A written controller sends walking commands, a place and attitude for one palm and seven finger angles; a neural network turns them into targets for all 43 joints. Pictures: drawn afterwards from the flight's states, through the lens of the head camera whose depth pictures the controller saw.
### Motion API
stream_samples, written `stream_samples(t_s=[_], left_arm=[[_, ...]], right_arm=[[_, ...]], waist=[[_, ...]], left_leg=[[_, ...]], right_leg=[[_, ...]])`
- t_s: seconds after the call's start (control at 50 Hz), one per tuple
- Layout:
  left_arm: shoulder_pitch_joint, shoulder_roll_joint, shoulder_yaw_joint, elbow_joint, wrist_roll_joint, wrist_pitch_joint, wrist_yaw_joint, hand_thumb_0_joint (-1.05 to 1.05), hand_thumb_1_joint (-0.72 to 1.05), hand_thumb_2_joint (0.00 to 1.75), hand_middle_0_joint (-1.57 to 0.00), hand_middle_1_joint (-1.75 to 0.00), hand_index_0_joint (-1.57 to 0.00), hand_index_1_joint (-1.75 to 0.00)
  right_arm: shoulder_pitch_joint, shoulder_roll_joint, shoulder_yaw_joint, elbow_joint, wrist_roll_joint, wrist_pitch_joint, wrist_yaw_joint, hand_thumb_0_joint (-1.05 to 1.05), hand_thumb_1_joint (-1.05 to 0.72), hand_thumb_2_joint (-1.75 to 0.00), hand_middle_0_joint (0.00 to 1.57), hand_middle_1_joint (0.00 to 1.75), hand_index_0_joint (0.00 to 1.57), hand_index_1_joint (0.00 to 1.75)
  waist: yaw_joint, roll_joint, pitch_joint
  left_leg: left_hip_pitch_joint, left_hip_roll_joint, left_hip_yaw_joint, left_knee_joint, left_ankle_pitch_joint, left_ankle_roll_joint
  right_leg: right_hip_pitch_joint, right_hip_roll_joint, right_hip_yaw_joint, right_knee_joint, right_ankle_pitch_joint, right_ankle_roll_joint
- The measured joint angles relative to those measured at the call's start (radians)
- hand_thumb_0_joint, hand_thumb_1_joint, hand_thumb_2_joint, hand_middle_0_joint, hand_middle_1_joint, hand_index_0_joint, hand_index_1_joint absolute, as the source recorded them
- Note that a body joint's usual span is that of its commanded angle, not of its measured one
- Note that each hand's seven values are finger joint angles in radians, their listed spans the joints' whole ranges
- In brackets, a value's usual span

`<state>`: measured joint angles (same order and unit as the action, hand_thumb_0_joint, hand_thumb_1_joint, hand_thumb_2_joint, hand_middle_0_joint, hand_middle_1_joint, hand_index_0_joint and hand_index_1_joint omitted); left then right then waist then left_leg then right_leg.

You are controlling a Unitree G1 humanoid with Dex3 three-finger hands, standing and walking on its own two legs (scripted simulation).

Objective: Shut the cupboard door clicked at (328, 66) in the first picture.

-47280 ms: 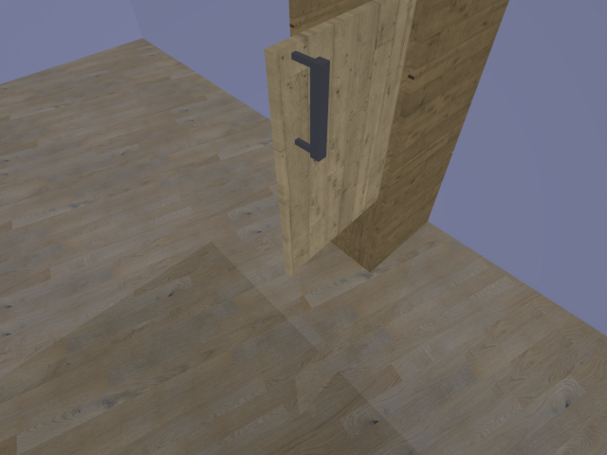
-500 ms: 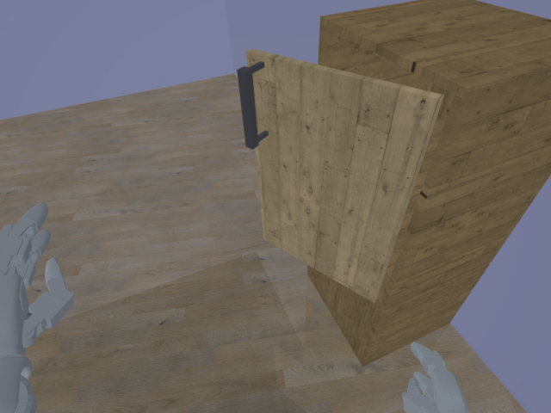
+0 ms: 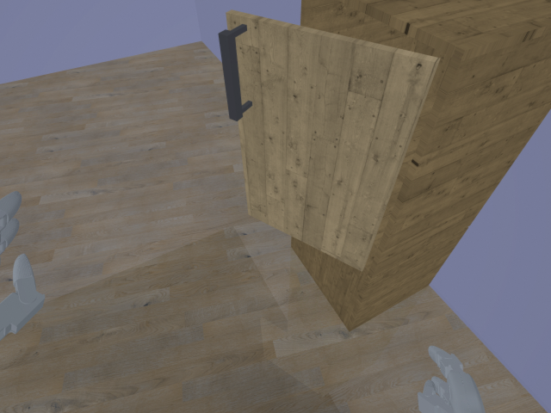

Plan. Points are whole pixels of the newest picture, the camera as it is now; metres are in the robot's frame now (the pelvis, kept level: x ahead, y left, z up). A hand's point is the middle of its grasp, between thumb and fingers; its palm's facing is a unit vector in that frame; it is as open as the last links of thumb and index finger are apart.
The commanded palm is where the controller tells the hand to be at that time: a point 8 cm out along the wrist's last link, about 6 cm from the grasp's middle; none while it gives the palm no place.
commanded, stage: step back with the hand held close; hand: left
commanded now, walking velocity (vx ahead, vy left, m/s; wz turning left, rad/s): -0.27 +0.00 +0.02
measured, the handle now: (238, 74) +0.69 +0.12 +0.15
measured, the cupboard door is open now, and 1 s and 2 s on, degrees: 29 29 29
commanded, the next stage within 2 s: stop stepping back and stand still in 0.88 s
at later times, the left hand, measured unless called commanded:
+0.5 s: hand out of the picture +0.11 +0.26 +0.17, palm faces +0.49 -0.76 -0.42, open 7.5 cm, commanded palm +0.05 +0.30 +0.18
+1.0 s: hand out of the picture -0.02 +0.30 +0.17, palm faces +0.61 -0.69 -0.38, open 7.5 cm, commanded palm -0.10 +0.32 +0.18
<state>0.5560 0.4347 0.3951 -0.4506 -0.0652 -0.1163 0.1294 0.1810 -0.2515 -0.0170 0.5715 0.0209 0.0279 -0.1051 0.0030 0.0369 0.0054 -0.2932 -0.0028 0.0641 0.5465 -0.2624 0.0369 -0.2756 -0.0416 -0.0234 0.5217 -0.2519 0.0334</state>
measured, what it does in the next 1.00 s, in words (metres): walks backwards: left foot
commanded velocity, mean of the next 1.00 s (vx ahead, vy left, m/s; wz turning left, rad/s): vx -0.32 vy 0.00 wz -0.05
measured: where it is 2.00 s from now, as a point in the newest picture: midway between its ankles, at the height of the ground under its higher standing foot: outside the picture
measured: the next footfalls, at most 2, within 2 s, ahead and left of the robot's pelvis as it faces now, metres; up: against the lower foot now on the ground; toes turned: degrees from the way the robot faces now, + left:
left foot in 0.94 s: -0.14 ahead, +0.12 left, +0.00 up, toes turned +4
right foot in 1.16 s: -0.21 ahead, -0.10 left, +0.00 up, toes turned +1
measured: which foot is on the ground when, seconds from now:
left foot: down 0.00-0.78, up 0.80-0.92, down 0.94-1.00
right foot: down 0.00-0.94, up 0.96-1.00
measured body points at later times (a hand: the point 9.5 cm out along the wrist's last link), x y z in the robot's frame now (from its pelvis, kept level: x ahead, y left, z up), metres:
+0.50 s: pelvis -0.09 +0.00 -0.02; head -0.08 +0.01 +0.43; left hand +0.08 +0.30 +0.19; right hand +0.07 -0.24 -0.10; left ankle +0.01 +0.09 -0.73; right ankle +0.01 -0.14 -0.73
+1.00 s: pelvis -0.19 +0.00 -0.02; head -0.19 +0.03 +0.43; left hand -0.06 +0.33 +0.19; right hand +0.01 -0.21 -0.09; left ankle -0.13 +0.13 -0.74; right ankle -0.06 -0.13 -0.70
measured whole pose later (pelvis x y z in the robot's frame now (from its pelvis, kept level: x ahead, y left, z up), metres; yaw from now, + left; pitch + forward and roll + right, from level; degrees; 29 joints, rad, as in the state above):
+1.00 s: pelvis -0.19 +0.00 -0.02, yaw +8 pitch -2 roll -2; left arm 0.43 0.41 0.45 -0.53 -0.03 -0.23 0.18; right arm 0.19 -0.20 -0.02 0.63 -0.01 -0.09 -0.09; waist 0.02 -0.03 0.04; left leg -0.44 0.05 0.03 0.74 -0.25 0.02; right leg -0.57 0.03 0.08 0.89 -0.35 0.03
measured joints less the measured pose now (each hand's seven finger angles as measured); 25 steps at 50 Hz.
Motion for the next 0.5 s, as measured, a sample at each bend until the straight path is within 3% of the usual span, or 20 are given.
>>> stream_samples(t_s=[0.12,0.36,0.5], left_arm=[[-0.006,0.017,0.034,-0.02,0.005,-0.024,0.014,0.02,0.89,0.89,-0.21,-0.3,-0.21,-0.3],[-0.061,-0.049,0.037,-0.024,0.049,-0.085,0.029,0.02,0.89,0.89,-0.21,-0.3,-0.21,-0.3],[-0.063,-0.034,0.031,-0.049,0.044,-0.11,0.047,0.02,0.89,0.89,-0.21,-0.3,-0.21,-0.3]], right_arm=[[0.011,0.019,0.015,-0.025,-0.002,-0.009,0.001,0.01,-0.9,-0.9,0.2,0.3,0.2,0.3],[0.062,0.036,0.038,0.003,-0.013,-0.073,0.015,0.01,-0.9,-0.9,0.2,0.3,0.21,0.3],[0.071,0.032,0.037,0.038,-0.023,-0.087,0.017,0.01,-0.9,-0.9,0.2,0.3,0.21,0.3]], waist=[[0.0,-0.025,-0.005],[0.015,-0.028,0.005],[-0.001,-0.044,0.001]], left_leg=[[-0.05,-0.001,0.006,0.036,0.015,0.012],[-0.158,0.016,-0.021,0.171,-0.035,0.007],[-0.18,0.012,-0.022,0.143,-0.027,-0.002]], right_leg=[[-0.051,-0.002,0.006,0.034,0.019,0.005],[-0.132,0.007,-0.023,0.13,0.026,-0.011],[-0.151,0.008,-0.021,0.095,0.052,-0.021]])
